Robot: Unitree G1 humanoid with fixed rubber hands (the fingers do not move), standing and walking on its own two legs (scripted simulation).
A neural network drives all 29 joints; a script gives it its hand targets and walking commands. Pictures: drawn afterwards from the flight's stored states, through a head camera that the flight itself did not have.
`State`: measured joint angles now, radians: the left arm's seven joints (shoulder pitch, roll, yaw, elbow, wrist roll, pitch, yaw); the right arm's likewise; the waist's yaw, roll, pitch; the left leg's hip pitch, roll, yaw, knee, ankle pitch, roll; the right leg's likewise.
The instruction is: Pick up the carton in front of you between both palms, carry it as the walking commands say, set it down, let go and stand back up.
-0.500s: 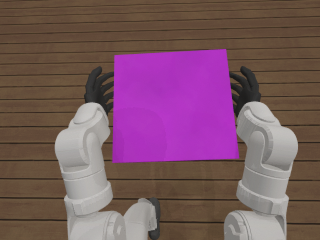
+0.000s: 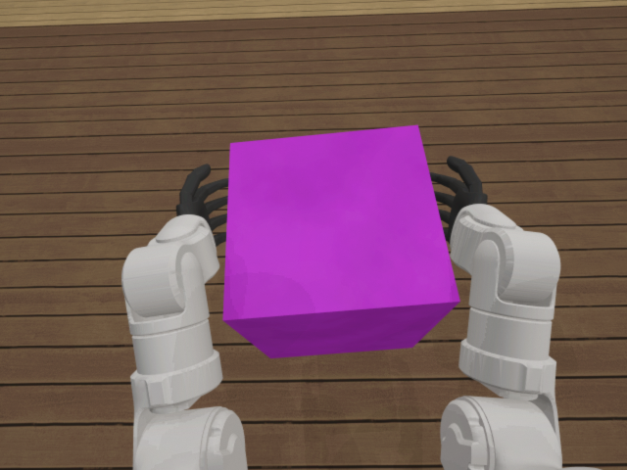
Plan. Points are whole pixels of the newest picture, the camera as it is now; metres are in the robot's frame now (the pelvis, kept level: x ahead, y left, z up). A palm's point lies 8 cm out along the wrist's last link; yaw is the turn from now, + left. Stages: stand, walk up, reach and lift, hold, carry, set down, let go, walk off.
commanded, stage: carry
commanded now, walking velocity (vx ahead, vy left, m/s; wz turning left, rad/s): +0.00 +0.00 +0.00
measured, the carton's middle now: (333, 258) +0.35 +0.00 +0.07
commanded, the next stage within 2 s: none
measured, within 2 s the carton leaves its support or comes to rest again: neither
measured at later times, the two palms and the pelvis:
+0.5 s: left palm (208, 241) +0.34 +0.15 +0.12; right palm (461, 237) +0.35 -0.15 +0.11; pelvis +0.02 +0.00 +0.00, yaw +0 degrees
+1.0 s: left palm (201, 254) +0.32 +0.15 +0.12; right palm (465, 249) +0.32 -0.15 +0.12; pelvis +0.00 +0.00 +0.00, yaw +1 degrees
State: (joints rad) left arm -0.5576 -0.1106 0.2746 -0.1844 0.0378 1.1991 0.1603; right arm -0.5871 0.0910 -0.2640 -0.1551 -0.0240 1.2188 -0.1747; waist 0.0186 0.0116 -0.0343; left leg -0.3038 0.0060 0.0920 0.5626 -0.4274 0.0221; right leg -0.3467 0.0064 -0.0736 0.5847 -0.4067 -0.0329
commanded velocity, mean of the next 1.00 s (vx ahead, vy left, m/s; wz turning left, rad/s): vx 0.00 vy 0.00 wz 0.00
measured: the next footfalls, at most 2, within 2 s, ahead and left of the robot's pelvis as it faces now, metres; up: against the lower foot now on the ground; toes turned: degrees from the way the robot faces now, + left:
none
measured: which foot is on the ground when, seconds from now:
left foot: down 0.00-1.00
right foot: down 0.00-1.00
